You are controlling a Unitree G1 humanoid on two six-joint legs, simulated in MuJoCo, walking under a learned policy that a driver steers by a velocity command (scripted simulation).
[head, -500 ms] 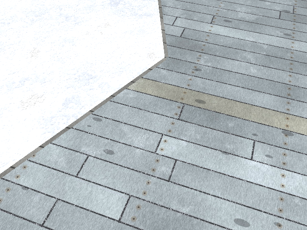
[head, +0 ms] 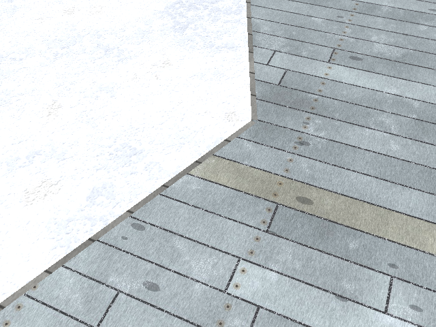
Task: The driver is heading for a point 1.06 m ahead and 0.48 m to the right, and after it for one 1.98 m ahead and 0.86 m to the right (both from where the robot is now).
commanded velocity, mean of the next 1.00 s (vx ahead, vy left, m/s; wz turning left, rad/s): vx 0.50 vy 0.00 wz -0.41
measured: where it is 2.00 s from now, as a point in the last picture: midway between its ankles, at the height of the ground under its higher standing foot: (335, 208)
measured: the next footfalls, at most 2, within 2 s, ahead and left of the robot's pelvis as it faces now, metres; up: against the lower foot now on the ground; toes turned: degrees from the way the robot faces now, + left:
left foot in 0.32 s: +0.36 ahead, +0.15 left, +0.00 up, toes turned -5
right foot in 0.86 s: +0.56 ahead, -0.17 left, +0.00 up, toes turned -26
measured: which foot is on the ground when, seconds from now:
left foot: up 0.00-0.30, down 0.32-0.86, up 0.88-1.00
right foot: down 0.00-0.32, up 0.34-0.84, down 0.86-1.00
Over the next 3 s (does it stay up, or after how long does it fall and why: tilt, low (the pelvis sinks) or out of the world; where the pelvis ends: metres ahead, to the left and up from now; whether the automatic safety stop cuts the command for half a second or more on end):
stays up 0.99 -0.54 0.00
